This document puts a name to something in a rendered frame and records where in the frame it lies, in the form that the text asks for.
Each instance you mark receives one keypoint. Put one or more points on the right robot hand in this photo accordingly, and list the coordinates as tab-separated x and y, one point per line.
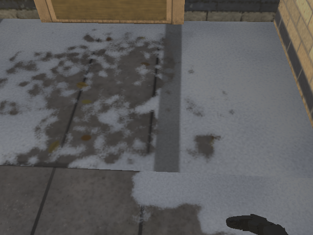
255	224

